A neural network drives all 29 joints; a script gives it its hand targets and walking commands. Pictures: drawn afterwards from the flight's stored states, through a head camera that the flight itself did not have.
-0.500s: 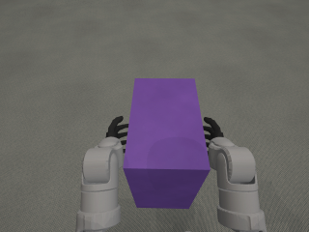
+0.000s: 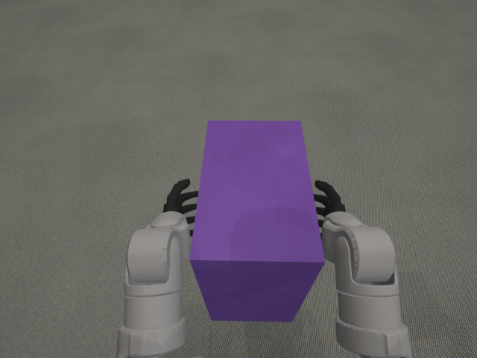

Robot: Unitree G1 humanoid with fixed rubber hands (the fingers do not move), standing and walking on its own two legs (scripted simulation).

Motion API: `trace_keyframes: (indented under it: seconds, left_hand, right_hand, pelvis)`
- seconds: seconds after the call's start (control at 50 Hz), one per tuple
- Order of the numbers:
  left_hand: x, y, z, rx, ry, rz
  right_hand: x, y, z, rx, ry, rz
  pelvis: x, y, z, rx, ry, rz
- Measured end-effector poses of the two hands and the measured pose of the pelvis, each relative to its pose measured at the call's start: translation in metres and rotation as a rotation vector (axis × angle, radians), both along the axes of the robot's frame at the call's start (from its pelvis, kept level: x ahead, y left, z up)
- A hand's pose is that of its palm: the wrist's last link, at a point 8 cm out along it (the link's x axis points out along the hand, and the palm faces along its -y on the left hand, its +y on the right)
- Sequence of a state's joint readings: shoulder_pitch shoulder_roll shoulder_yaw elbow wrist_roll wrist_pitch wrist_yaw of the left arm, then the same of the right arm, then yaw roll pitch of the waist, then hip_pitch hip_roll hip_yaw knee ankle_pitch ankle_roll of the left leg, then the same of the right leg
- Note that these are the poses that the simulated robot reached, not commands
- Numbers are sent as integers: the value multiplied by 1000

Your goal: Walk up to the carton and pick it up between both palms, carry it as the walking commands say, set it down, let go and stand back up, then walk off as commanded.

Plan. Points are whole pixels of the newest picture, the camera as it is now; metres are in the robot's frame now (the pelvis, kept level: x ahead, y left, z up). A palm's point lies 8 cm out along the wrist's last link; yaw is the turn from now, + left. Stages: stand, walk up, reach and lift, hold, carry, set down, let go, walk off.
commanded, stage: carry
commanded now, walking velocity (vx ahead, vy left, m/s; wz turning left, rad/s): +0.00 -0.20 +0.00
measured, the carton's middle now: (252, 227) +0.33 +0.00 +0.02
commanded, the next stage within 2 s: none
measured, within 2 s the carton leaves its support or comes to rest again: neither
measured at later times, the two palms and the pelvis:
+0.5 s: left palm (235, 258) +0.25 +0.02 +0.08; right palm (409, 263) +0.24 -0.22 +0.07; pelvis -0.06 -0.09 +0.00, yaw -1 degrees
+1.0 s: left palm (284, 299) +0.19 -0.04 +0.08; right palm (473, 297) +0.19 -0.28 +0.08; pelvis -0.11 -0.16 +0.00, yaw -1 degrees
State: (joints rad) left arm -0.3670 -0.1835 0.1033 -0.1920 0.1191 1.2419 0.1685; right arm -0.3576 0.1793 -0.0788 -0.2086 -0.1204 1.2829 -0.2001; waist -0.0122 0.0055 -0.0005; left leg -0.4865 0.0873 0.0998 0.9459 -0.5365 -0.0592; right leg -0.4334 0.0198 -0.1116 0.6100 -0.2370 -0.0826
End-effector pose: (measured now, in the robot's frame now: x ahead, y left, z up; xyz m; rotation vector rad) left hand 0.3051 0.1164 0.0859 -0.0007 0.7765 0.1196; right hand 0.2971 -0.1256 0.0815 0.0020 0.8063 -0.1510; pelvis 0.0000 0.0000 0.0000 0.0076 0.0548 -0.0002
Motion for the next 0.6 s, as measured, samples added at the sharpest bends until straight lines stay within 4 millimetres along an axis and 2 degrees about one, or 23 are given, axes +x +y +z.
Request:
trace_keyframes:
  seconds: [0.12, 0.2, 0.32, 0.38, 0.46, 0.52, 0.6]
  left_hand:
    - [-21, 5, -9, -33, 10, 39]
    - [-36, -1, -10, -32, 46, 46]
    - [-41, -35, -6, -38, 21, 34]
    - [-43, -60, -7, -20, 1, 18]
    - [-52, -85, -8, 8, 36, -13]
    - [-59, -95, -3, 12, 27, -13]
    - [-69, -96, 0, -2, -3, 17]
  right_hand:
    - [-13, 5, -2, -33, 10, 40]
    - [-24, -1, -2, -40, 47, 57]
    - [-34, -35, 2, -40, 23, 39]
    - [-41, -60, -4, -18, 2, 18]
    - [-55, -86, -8, 7, 36, -10]
    - [-61, -95, -6, 11, 28, -11]
    - [-66, -96, 0, 3, -3, 14]
  pelvis:
    - [-16, -8, -2, -10, -6, 26]
    - [-25, -18, 5, -25, -7, 10]
    - [-39, -47, 6, -27, 27, -21]
    - [-45, -66, -1, -17, 21, -29]
    - [-53, -82, 2, -1, 7, -29]
    - [-59, -91, 3, 7, 1, -19]
    - [-68, -100, 1, 1, 0, 17]
